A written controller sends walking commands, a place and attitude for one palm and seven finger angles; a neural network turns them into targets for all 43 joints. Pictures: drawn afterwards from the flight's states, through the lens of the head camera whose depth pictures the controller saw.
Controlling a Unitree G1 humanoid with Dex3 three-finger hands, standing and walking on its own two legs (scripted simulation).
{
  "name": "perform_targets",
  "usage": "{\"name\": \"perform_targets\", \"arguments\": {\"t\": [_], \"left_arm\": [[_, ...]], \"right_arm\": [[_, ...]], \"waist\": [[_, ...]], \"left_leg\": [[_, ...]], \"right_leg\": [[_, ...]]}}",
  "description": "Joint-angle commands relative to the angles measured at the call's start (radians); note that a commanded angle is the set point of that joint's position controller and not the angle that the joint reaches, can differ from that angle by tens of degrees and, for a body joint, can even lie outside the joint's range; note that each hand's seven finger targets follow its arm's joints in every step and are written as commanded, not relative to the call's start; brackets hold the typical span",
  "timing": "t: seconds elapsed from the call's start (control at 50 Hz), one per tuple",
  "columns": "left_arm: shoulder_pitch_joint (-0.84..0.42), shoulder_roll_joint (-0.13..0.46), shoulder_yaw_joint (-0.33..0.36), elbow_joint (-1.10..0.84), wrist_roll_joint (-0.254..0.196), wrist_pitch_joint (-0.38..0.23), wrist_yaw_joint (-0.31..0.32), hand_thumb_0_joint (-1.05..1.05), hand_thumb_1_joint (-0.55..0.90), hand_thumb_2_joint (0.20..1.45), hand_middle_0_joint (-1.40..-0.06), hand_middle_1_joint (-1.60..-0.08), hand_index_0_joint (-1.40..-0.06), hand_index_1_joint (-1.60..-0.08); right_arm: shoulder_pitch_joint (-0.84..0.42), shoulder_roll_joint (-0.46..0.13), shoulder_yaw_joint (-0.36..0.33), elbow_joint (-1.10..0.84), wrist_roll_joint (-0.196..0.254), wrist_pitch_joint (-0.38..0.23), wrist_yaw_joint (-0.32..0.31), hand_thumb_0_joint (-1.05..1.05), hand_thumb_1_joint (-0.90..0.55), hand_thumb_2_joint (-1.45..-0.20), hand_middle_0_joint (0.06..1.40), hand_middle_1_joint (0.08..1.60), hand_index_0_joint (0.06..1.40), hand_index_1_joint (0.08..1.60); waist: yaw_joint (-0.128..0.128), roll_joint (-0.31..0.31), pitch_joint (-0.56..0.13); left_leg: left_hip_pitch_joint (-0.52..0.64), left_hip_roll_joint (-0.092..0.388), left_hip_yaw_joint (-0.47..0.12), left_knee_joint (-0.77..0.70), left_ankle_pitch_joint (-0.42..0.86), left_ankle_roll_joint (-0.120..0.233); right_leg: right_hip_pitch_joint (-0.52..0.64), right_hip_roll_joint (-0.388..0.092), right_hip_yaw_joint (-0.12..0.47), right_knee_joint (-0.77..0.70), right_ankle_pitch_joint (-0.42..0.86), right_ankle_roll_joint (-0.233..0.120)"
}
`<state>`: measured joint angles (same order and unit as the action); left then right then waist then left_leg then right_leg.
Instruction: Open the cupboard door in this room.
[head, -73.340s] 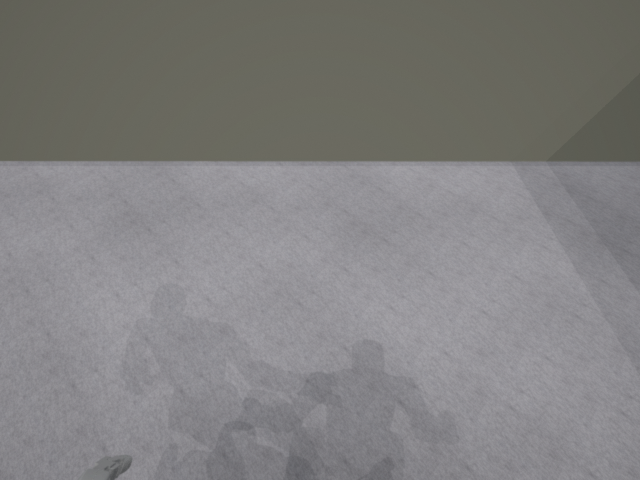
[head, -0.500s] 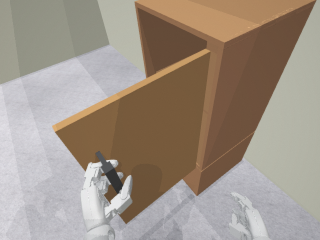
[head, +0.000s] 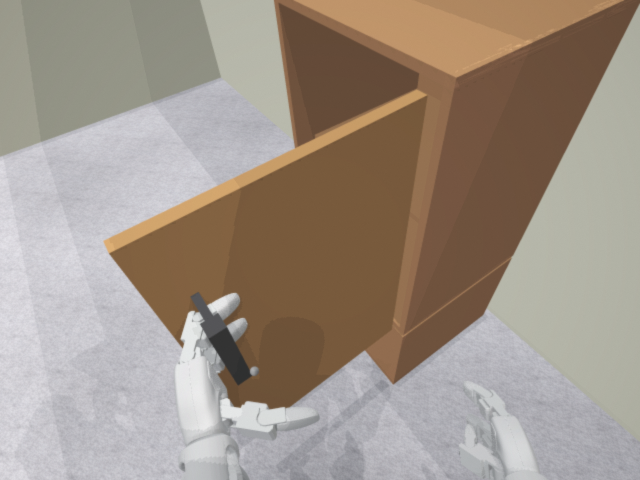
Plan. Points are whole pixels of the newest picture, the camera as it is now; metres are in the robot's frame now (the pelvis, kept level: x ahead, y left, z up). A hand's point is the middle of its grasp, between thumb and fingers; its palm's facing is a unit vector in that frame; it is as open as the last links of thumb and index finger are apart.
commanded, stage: open thumb and fingers to let go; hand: left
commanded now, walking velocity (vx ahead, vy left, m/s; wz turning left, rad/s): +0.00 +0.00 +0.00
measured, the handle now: (221, 339) +0.28 +0.13 +0.06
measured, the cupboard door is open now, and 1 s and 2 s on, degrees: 92 89 89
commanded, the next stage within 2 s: slide the hand sideways off the handle in 0.06 s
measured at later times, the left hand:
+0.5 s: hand (241, 410) +0.19 +0.09 +0.07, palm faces -0.14 -0.99 +0.07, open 16.0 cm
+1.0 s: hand (162, 423) +0.18 +0.16 +0.08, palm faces +0.00 -1.00 +0.08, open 14.5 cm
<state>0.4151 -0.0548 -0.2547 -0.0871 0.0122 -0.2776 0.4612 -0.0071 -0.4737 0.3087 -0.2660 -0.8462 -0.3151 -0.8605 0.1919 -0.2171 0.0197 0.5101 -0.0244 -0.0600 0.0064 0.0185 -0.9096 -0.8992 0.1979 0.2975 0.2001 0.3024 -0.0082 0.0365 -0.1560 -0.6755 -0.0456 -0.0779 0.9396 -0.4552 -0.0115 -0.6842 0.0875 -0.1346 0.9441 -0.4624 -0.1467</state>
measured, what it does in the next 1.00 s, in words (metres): shifts its weight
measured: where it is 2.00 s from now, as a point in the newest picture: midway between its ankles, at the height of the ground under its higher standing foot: outside the picture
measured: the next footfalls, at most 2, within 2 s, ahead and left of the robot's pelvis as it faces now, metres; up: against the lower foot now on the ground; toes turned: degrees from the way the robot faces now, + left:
none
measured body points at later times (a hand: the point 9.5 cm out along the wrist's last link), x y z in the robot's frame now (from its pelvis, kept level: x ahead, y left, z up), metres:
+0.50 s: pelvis +0.00 +0.05 -0.01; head +0.03 +0.02 +0.44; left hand +0.20 +0.14 +0.07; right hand +0.17 -0.19 -0.09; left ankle +0.01 +0.16 -0.68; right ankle +0.01 +0.00 -0.68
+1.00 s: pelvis +0.02 +0.10 -0.02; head +0.05 +0.09 +0.43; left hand +0.17 +0.22 +0.08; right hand +0.21 -0.12 -0.06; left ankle +0.01 +0.16 -0.68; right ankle +0.01 +0.00 -0.68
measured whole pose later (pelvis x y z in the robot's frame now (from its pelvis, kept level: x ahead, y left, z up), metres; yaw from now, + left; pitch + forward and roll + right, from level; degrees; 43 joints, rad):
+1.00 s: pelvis +0.02 +0.10 -0.02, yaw -4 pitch +12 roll -1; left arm 0.83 0.05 -0.34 -0.45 0.01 -0.33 0.15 -0.02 -0.29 0.40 -0.22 -0.33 -0.28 -0.36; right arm 0.26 -0.20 0.03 0.28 0.03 -0.03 0.06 0.02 -0.91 -0.90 0.20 0.30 0.20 0.30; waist 0.00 0.05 -0.16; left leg -0.74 -0.08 0.03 1.10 -0.56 0.09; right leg -0.75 0.05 -0.04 1.07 -0.53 -0.04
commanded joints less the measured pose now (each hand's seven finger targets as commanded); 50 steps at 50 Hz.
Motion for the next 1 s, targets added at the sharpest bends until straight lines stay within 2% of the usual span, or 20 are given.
{"name": "perform_targets", "arguments": {"t": [0.0,0.12,0.14,0.16,0.18,0.2,0.24,0.26,0.28,0.3,0.34,0.36,0.42,0.54,0.62,0.64,0.72,0.74,0.86,0.98], "left_arm": [[-0.035,-0.039,0.008,-0.229,0.011,-0.051,0.015,0.0,-0.5,0.3,-0.158,-0.35,-0.158,-0.35],[-0.047,-0.059,-0.01,-0.226,0.009,-0.055,0.016,0.0,-0.5,0.3,-0.15,-0.3,-0.15,-0.3],[-0.048,-0.058,-0.008,-0.22,0.011,-0.053,0.018,0.0,-0.5,0.3,-0.15,-0.3,-0.15,-0.3],[-0.104,0.043,-0.176,-0.236,0.087,-0.104,-0.15,0.0,-0.5,0.3,-0.15,-0.3,-0.15,-0.3],[-0.125,0.101,-0.09,-0.293,0.052,-0.144,-0.237,0.0,-0.5,0.3,-0.15,-0.3,-0.15,-0.3],[-0.112,0.117,-0.096,-0.308,0.045,-0.163,-0.292,0.0,-0.5,0.3,-0.15,-0.3,-0.15,-0.3],[-0.073,0.109,-0.124,-0.368,0.023,-0.175,-0.383,0.0,-0.5,0.3,-0.15,-0.3,-0.15,-0.3],[-0.037,0.123,-0.118,-0.37,0.006,-0.182,-0.431,0.0,-0.5,0.3,-0.15,-0.3,-0.15,-0.3],[0.018,0.123,-0.086,-0.37,-0.037,-0.178,-0.457,0.0,-0.5,0.3,-0.15,-0.3,-0.15,-0.3],[0.027,0.108,-0.082,-0.375,-0.065,-0.17,-0.468,0.0,-0.5,0.3,-0.15,-0.3,-0.15,-0.3],[0.083,0.1,-0.042,-0.363,-0.111,-0.149,-0.455,0.0,-0.5,0.3,-0.15,-0.3,-0.15,-0.3],[0.101,0.103,-0.017,-0.36,-0.117,-0.14,-0.437,0.0,-0.5,0.3,-0.15,-0.3,-0.15,-0.3],[0.117,0.093,-0.028,-0.366,-0.095,-0.125,-0.38,0.0,-0.5,0.3,-0.15,-0.3,-0.15,-0.3],[0.244,0.124,-0.026,-0.408,-0.009,-0.126,-0.303,0.0,-0.5,0.3,-0.15,-0.3,-0.15,-0.3],[0.304,0.1,-0.06,-0.446,0.002,-0.121,-0.28,0.0,-0.5,0.3,-0.15,-0.3,-0.15,-0.3],[0.328,0.105,-0.056,-0.458,0.004,-0.119,-0.276,0.0,-0.5,0.3,-0.15,-0.3,-0.15,-0.3],[0.378,0.089,-0.079,-0.484,-0.007,-0.109,-0.273,0.0,-0.5,0.3,-0.15,-0.3,-0.15,-0.3],[0.387,0.093,-0.072,-0.506,-0.008,-0.11,-0.274,0.0,-0.5,0.3,-0.15,-0.3,-0.15,-0.3],[0.483,0.056,-0.151,-0.579,-0.001,-0.128,-0.298,0.0,-0.5,0.3,-0.15,-0.3,-0.15,-0.3],[0.569,0.087,-0.176,-0.631,0.014,-0.146,-0.358,0.0,-0.5,0.3,-0.15,-0.3,-0.15,-0.3]], "right_arm": [[-0.1,-0.06,-0.024,-0.185,0.005,-0.05,-0.007,0.0,-0.9,-0.9,0.2,0.3,0.2,0.3],[-0.108,-0.06,-0.022,-0.192,0.002,-0.057,-0.007,0.0,-0.9,-0.9,0.2,0.3,0.2,0.3],[-0.109,-0.06,-0.023,-0.192,0.002,-0.058,-0.007,0.0,-0.9,-0.9,0.2,0.3,0.2,0.3],[-0.085,-0.105,-0.014,-0.169,0.022,-0.065,0.015,0.0,-0.9,-0.9,0.2,0.3,0.2,0.3],[-0.075,-0.093,-0.028,-0.184,0.029,-0.063,0.019,0.0,-0.9,-0.9,0.2,0.3,0.2,0.3],[-0.079,-0.093,-0.027,-0.193,0.032,-0.061,0.018,0.0,-0.9,-0.9,0.2,0.3,0.2,0.3],[-0.061,-0.092,-0.035,-0.226,0.039,-0.065,0.019,0.0,-0.9,-0.9,0.2,0.3,0.2,0.3],[-0.043,-0.092,-0.034,-0.234,0.045,-0.067,0.021,0.0,-0.9,-0.9,0.2,0.3,0.2,0.3],[-0.039,-0.09,-0.034,-0.25,0.052,-0.065,0.018,0.0,-0.9,-0.9,0.2,0.3,0.2,0.3],[-0.038,-0.089,-0.031,-0.267,0.056,-0.063,0.014,0.0,-0.9,-0.9,0.2,0.3,0.2,0.3],[-0.042,-0.091,-0.029,-0.285,0.063,-0.066,0.01,0.0,-0.9,-0.9,0.2,0.3,0.2,0.3],[-0.035,-0.093,-0.031,-0.291,0.064,-0.064,0.008,0.0,-0.9,-0.9,0.2,0.3,0.2,0.3],[-0.035,-0.096,-0.033,-0.314,0.06,-0.064,0.008,0.0,-0.9,-0.9,0.2,0.3,0.2,0.3],[-0.022,-0.09,-0.039,-0.344,0.049,-0.045,0.032,0.0,-0.9,-0.9,0.2,0.3,0.2,0.3],[-0.014,-0.081,-0.035,-0.37,0.052,-0.027,0.041,0.0,-0.9,-0.9,0.2,0.3,0.2,0.3],[-0.021,-0.081,-0.038,-0.375,0.054,-0.025,0.041,0.0,-0.9,-0.9,0.2,0.3,0.2,0.3],[-0.014,-0.08,-0.035,-0.391,0.055,-0.013,0.037,0.0,-0.9,-0.9,0.2,0.3,0.2,0.3],[-0.02,-0.079,-0.035,-0.396,0.055,-0.014,0.036,0.0,-0.9,-0.9,0.2,0.3,0.2,0.3],[-0.009,-0.08,-0.039,-0.41,0.056,-0.018,0.045,0.0,-0.9,-0.9,0.2,0.3,0.2,0.3],[0.001,-0.085,-0.051,-0.412,0.057,-0.018,0.047,0.0,-0.9,-0.9,0.2,0.3,0.2,0.3]], "waist": [[-0.014,-0.127,-0.152],[-0.017,-0.148,-0.113],[-0.015,-0.142,-0.11],[-0.098,-0.188,0.001],[-0.068,-0.15,-0.085],[-0.058,-0.122,-0.121],[-0.054,-0.029,-0.186],[-0.058,-0.024,-0.191],[-0.045,-0.04,-0.193],[-0.048,-0.093,-0.185],[-0.032,-0.144,-0.142],[-0.031,-0.171,-0.129],[-0.03,-0.205,-0.078],[0.01,-0.069,-0.126],[0.01,-0.07,-0.117],[0.018,-0.053,-0.122],[0.01,-0.104,-0.094],[0.02,-0.086,-0.102],[0.009,-0.071,-0.092],[0.001,-0.021,-0.097]], "left_leg": [[-0.079,-0.002,0.017,-0.002,0.079,0.023],[-0.07,-0.003,0.015,-0.005,0.058,0.025],[-0.075,-0.003,0.013,-0.002,0.057,0.025],[-0.089,0.006,0.024,0.021,0.052,0.049],[-0.099,0.008,0.017,0.028,0.056,0.054],[-0.104,0.01,0.014,0.028,0.067,0.054],[-0.019,0.016,0.021,0.006,0.128,0.057],[0.003,0.018,0.023,0.01,0.144,0.057],[-0.018,0.013,0.029,0.018,0.124,0.054],[-0.057,0.009,0.032,0.03,0.095,0.051],[-0.122,0.002,0.037,0.039,0.042,0.042],[-0.127,0.004,0.041,0.039,0.033,0.041],[-0.133,0.004,0.045,0.041,0.007,0.043],[-0.071,0.002,0.04,0.017,0.09,0.049],[-0.034,0.003,0.032,-0.011,0.108,0.05],[-0.018,0.007,0.028,-0.015,0.132,0.049],[-0.012,0.012,0.019,-0.029,0.129,0.047],[-0.009,0.012,0.018,-0.029,0.148,0.046],[0.031,0.028,-0.011,-0.03,0.232,0.033],[0.033,0.032,-0.026,-0.007,0.285,0.019]], "right_leg": [[0.315,-0.215,0.39,-0.298,0.38,0.225],[0.267,-0.204,0.372,-0.316,0.271,0.206],[0.266,-0.205,0.378,-0.318,0.271,0.216],[0.179,-0.2,0.405,-0.273,0.316,0.291],[0.217,-0.203,0.401,-0.242,0.327,0.292],[0.249,-0.206,0.408,-0.221,0.363,0.275],[0.21,-0.167,0.3,-0.152,0.374,0.206],[0.187,-0.157,0.28,-0.14,0.374,0.199],[0.203,-0.162,0.3,-0.163,0.335,0.207],[0.227,-0.177,0.342,-0.194,0.305,0.231],[0.258,-0.193,0.389,-0.246,0.219,0.243],[0.243,-0.187,0.38,-0.252,0.182,0.236],[0.17,-0.164,0.347,-0.247,0.065,0.212],[0.103,-0.105,0.238,-0.114,0.147,0.149],[0.075,-0.077,0.177,-0.079,0.166,0.13],[0.072,-0.068,0.165,-0.064,0.184,0.122],[0.064,-0.057,0.144,-0.063,0.184,0.123],[0.073,-0.056,0.142,-0.053,0.196,0.117],[0.027,-0.051,0.11,-0.013,0.219,0.117],[-0.017,-0.056,0.105,0.018,0.208,0.12]]}}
